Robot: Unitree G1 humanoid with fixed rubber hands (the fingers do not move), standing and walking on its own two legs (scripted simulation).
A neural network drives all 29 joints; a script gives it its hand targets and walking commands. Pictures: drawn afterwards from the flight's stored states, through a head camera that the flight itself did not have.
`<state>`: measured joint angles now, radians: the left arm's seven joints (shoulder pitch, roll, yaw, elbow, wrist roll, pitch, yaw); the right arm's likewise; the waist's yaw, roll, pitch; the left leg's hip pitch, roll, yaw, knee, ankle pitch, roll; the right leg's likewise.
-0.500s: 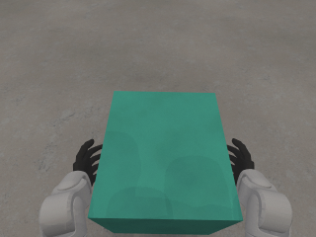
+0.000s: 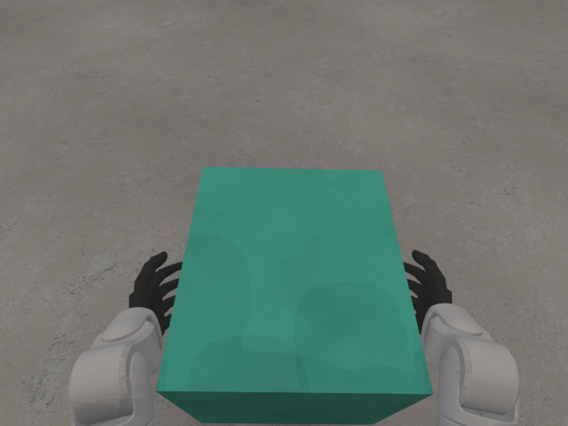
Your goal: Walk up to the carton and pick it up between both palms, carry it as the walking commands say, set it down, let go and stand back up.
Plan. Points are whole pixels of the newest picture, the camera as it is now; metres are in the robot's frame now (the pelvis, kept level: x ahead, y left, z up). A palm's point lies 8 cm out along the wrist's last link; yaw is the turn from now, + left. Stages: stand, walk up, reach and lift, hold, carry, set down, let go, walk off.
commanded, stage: carry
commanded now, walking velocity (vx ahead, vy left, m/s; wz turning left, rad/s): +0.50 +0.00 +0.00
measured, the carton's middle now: (290, 299) +0.30 +0.00 +0.00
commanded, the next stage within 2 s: none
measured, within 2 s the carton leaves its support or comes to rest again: neither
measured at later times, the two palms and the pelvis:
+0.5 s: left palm (189, 132) +0.60 +0.18 +0.07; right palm (371, 125) +0.62 -0.16 +0.07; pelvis +0.36 +0.00 -0.01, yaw +1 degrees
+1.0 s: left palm (220, 59) +0.89 +0.16 +0.07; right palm (363, 55) +0.90 -0.19 +0.07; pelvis +0.64 -0.02 -0.01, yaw +0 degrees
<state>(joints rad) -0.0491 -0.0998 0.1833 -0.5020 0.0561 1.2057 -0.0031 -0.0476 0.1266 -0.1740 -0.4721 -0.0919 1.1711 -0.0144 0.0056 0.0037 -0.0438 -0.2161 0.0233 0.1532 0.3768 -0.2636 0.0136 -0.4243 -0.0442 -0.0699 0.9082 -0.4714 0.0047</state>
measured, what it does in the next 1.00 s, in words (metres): walks ahead: right foot, then left foot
